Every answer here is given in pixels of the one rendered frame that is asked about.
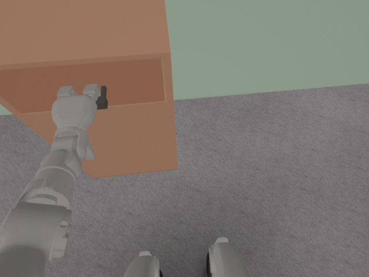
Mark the cabinet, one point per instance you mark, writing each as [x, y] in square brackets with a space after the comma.
[126, 139]

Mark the handle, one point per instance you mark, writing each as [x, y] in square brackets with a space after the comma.
[101, 101]

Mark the robot left thigh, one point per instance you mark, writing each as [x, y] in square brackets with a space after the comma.
[144, 266]

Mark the left robot shin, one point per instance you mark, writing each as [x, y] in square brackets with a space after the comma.
[144, 253]

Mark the robot left upper arm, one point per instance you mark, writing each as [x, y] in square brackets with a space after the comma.
[34, 235]

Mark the robot left hand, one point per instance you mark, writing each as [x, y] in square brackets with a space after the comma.
[75, 110]

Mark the robot left forearm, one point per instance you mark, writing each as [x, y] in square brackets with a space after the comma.
[55, 179]

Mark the drawer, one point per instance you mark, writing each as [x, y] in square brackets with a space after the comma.
[34, 89]

